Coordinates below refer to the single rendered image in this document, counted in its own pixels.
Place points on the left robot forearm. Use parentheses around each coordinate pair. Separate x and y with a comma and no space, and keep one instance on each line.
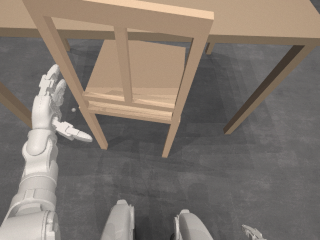
(38,183)

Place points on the robot thigh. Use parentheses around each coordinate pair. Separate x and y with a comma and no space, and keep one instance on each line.
(187,226)
(120,222)

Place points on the left robot hand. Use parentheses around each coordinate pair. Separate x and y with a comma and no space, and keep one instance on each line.
(46,105)

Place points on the right robot hand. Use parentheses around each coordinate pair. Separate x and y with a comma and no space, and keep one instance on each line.
(252,234)

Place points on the table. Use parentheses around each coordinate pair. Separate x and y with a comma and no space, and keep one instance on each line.
(268,22)

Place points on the right robot thigh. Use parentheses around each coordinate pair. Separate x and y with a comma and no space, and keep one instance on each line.
(187,226)

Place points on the chair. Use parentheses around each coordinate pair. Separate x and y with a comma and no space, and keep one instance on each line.
(131,78)

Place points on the left robot thigh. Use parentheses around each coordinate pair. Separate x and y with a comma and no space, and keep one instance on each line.
(120,222)

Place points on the robot left upper arm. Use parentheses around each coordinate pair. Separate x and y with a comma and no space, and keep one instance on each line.
(42,225)

